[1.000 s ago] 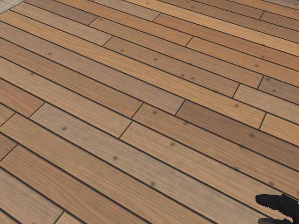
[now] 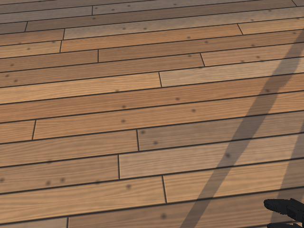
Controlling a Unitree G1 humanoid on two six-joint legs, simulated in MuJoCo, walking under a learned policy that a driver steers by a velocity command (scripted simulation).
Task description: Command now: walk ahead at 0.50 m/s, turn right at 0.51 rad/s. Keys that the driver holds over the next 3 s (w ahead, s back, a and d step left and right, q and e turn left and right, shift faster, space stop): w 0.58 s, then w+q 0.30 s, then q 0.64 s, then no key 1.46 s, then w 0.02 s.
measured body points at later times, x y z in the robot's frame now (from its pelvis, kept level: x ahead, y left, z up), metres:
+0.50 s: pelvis +0.27 -0.01 +0.00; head +0.30 -0.02 +0.45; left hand +0.54 +0.18 -0.06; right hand +0.21 -0.30 -0.13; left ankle +0.15 +0.13 -0.73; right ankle +0.39 -0.14 -0.72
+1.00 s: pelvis +0.53 -0.04 +0.00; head +0.56 -0.04 +0.45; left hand +0.54 +0.24 -0.13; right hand +0.75 -0.27 -0.10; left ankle +0.69 +0.08 -0.71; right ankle +0.39 -0.14 -0.73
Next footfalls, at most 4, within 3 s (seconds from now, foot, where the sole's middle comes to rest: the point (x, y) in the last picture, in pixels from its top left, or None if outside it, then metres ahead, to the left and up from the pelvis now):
0.04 left None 0.19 0.13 -0.77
0.52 right None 0.43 -0.15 -0.77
1.04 left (162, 172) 0.73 0.07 -0.77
1.52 right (205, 159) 0.81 -0.13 -0.77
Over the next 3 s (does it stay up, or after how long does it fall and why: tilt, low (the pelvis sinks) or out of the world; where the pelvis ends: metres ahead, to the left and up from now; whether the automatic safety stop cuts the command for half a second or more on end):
stays up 0.70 -0.02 0.01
